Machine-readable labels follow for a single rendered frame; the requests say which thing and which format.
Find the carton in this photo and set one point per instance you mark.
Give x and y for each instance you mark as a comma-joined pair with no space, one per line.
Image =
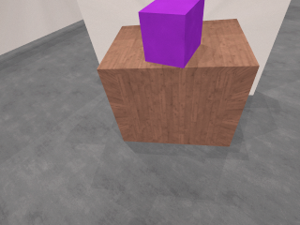
171,31

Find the pedestal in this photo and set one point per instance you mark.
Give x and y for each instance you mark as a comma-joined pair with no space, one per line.
200,104

